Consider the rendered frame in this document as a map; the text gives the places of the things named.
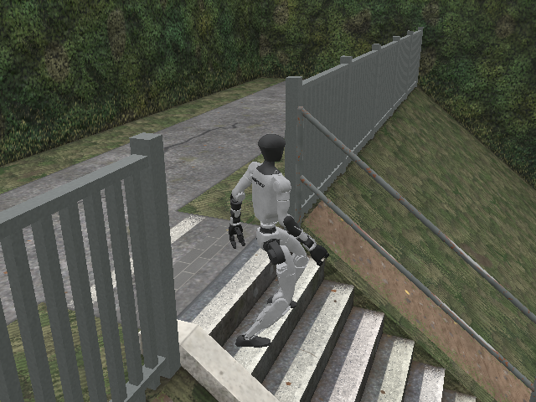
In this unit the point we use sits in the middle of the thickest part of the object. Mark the stairs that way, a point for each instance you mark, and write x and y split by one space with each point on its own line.
327 350

